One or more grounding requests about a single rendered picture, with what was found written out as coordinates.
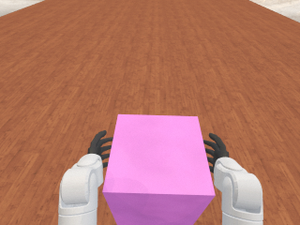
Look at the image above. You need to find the robot right forearm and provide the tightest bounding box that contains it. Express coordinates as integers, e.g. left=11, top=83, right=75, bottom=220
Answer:
left=213, top=157, right=263, bottom=225

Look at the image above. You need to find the right robot hand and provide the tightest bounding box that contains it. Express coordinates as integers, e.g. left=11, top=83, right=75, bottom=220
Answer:
left=203, top=133, right=230, bottom=173

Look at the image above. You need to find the left robot hand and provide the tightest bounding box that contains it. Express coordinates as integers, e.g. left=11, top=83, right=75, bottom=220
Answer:
left=87, top=130, right=113, bottom=168

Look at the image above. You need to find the robot left forearm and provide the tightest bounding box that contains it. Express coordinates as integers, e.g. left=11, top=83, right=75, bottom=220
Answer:
left=58, top=154, right=104, bottom=225

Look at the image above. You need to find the carton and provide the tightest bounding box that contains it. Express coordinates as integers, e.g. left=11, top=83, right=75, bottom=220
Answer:
left=102, top=114, right=216, bottom=225

